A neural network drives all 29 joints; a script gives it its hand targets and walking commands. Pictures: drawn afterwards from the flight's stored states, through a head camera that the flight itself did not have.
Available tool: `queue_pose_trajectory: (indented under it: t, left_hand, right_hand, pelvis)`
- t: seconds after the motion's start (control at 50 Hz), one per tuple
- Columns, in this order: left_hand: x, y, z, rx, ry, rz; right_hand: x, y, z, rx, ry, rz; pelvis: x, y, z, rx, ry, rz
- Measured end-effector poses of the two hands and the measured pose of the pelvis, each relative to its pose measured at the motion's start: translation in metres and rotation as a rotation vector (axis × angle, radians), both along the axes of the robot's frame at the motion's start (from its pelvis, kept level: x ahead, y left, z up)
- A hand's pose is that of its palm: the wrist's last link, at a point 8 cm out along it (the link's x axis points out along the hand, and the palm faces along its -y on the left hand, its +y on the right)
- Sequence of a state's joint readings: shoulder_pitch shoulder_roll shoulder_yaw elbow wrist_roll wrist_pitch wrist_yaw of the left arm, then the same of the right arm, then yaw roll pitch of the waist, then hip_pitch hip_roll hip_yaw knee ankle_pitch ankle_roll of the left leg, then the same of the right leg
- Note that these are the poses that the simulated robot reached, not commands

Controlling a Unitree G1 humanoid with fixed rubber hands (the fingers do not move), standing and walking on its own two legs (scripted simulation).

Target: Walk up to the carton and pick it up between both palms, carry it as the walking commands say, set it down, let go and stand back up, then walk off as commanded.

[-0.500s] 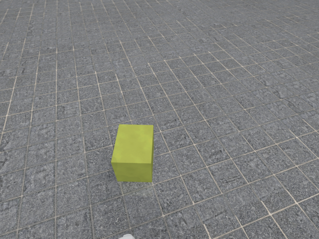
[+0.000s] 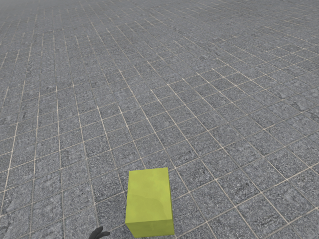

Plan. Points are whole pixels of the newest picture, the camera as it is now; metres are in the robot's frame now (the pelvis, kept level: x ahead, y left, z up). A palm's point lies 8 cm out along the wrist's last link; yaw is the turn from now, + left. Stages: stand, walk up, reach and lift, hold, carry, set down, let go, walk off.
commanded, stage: walk off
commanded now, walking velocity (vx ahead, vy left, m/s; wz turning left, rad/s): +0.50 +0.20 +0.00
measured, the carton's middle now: (151, 202) +0.50 +0.14 -0.63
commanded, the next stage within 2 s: stand in 0.32 s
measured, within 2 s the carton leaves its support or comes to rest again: rests again in 0.62 s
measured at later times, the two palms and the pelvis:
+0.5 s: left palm (60, 197) +0.31 +0.37 -0.12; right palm (207, 228) +0.22 -0.09 -0.15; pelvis +0.22 +0.12 +0.01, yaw -2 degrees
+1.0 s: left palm (75, 175) +0.40 +0.35 -0.13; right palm (197, 174) +0.38 -0.09 -0.13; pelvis +0.36 +0.14 +0.02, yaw +1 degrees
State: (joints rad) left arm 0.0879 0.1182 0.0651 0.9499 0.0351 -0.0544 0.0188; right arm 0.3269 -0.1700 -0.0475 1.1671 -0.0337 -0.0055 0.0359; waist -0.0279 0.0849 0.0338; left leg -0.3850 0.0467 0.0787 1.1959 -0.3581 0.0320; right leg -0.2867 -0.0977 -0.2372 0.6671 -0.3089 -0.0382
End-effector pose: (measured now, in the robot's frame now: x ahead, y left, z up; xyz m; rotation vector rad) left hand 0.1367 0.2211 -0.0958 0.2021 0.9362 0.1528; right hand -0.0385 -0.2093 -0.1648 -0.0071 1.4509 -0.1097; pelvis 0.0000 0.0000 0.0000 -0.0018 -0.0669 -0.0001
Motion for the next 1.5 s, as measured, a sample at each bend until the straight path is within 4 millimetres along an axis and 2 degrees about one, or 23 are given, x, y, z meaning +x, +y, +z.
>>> queue_pose_trajectory:
  t: [0.1,0.2,0.26,0.3,0.32,0.36,0.44,0.5,0.56,0.62,0.66,0.7,0.78,0.86,0.96,1.06,1.16,1.24,1.4,1.5]
  left_hand:
    - [-0.052,0.021,-0.023,-0.048,0.258,0.095]
    - [-0.090,0.056,-0.039,-0.091,0.474,0.187]
    - [-0.094,0.084,-0.051,-0.111,0.571,0.219]
    - [-0.080,0.101,-0.056,-0.108,0.611,0.205]
    - [-0.065,0.110,-0.057,-0.101,0.614,0.190]
    - [-0.023,0.125,-0.055,-0.082,0.566,0.155]
    - [0.090,0.148,-0.039,-0.019,0.366,0.074]
    - [0.176,0.151,-0.021,0.010,0.210,0.033]
    - [0.248,0.142,-0.001,0.023,0.096,-0.019]
    - [0.302,0.129,0.006,0.027,0.019,-0.059]
    - [0.322,0.118,0.007,0.020,0.004,-0.074]
    - [0.332,0.108,0.005,-0.004,0.002,-0.073]
    - [0.327,0.095,-0.012,-0.075,0.061,-0.051]
    - [0.297,0.094,-0.030,-0.142,0.202,0.007]
    - [0.277,0.123,-0.031,-0.117,0.247,0.096]
    - [0.245,0.143,-0.033,-0.081,0.368,0.147]
    - [0.219,0.149,-0.032,-0.069,0.463,0.177]
    - [0.210,0.144,-0.033,-0.077,0.506,0.178]
    - [0.218,0.131,-0.036,-0.123,0.498,0.181]
    - [0.225,0.133,-0.037,-0.115,0.496,0.178]
  right_hand:
    - [0.120,-0.001,0.030,-0.073,-0.196,0.036]
    - [0.219,0.015,0.052,-0.130,-0.293,0.134]
    - [0.266,0.034,0.049,-0.163,-0.324,0.164]
    - [0.284,0.046,0.045,-0.182,-0.346,0.137]
    - [0.288,0.053,0.042,-0.185,-0.343,0.116]
    - [0.288,0.067,0.037,-0.179,-0.307,0.085]
    - [0.272,0.096,0.025,-0.136,-0.187,0.028]
    - [0.255,0.117,0.018,-0.089,-0.086,-0.005]
    - [0.244,0.135,0.012,-0.034,0.007,-0.033]
    - [0.244,0.143,0.003,0.009,0.074,-0.065]
    - [0.253,0.143,0.002,0.013,0.090,-0.077]
    - [0.268,0.141,0.003,-0.001,0.096,-0.060]
    - [0.314,0.134,0.011,-0.044,0.036,-0.026]
    - [0.361,0.129,0.025,-0.092,-0.061,-0.004]
    - [0.405,0.125,0.036,-0.148,-0.101,0.037]
    - [0.432,0.122,0.039,-0.163,-0.128,0.049]
    - [0.444,0.130,0.037,-0.144,-0.123,0.060]
    - [0.442,0.134,0.035,-0.147,-0.097,0.060]
    - [0.423,0.144,0.032,-0.118,-0.015,0.074]
    - [0.416,0.149,0.033,-0.112,0.001,0.063]
  pelvis:
    - [0.045,0.019,0.013,-0.009,0.002,0.008]
    - [0.093,0.050,0.012,-0.021,0.013,0.015]
    - [0.127,0.076,-0.001,-0.021,0.023,0.008]
    - [0.144,0.090,-0.007,-0.013,0.020,-0.011]
    - [0.152,0.096,-0.008,-0.008,0.021,-0.012]
    - [0.167,0.105,-0.006,0.003,0.021,-0.015]
    - [0.199,0.118,0.001,0.029,0.020,-0.020]
    - [0.222,0.124,0.005,0.040,0.024,-0.025]
    - [0.245,0.127,0.007,0.039,0.032,-0.029]
    - [0.269,0.125,0.003,0.042,0.031,-0.020]
    - [0.283,0.125,0.003,0.015,0.032,-0.008]
    - [0.294,0.125,0.004,0.004,0.036,0.006]
    - [0.310,0.129,0.005,-0.015,0.038,0.007]
    - [0.331,0.132,0.011,-0.020,0.038,0.004]
    - [0.350,0.135,0.016,-0.022,0.046,0.011]
    - [0.364,0.140,0.018,-0.025,0.045,0.014]
    - [0.374,0.145,0.018,-0.024,0.049,0.020]
    - [0.378,0.148,0.018,-0.023,0.052,0.023]
    - [0.385,0.151,0.017,-0.023,0.059,0.031]
    - [0.388,0.151,0.017,-0.024,0.062,0.030]
